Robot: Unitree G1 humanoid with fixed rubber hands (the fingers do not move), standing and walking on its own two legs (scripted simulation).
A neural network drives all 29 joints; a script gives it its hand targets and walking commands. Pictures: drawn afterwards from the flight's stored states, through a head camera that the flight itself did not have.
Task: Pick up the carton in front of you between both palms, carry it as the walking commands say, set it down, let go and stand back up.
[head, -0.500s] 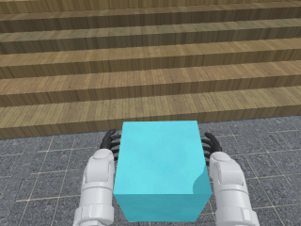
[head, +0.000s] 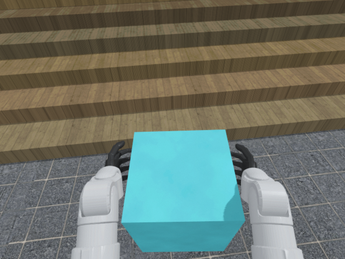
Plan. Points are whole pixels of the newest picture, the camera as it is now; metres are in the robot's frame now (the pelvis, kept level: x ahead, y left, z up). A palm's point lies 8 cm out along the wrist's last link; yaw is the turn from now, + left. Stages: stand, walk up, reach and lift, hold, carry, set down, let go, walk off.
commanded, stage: carry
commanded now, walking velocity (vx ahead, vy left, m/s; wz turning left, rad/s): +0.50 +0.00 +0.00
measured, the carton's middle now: (181, 194) +0.28 +0.01 +0.00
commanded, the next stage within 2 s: none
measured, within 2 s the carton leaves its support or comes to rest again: neither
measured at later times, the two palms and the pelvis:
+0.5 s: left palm (128, 100) +0.54 +0.17 +0.09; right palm (226, 103) +0.53 -0.13 +0.09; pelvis +0.26 +0.02 +0.00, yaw +1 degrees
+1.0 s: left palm (136, 49) +0.87 +0.19 +0.11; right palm (209, 48) +0.88 -0.11 +0.10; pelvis +0.59 +0.01 +0.00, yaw +4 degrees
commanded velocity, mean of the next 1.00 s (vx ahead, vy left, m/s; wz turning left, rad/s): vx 0.50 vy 0.00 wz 0.00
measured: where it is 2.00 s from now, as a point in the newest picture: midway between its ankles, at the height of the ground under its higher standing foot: (170, 126)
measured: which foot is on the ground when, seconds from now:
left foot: down 0.00-0.04, up 0.06-0.20, down 0.22-0.58, up 0.60-1.00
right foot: down 0.00-0.24, up 0.26-0.56, down 0.58-1.00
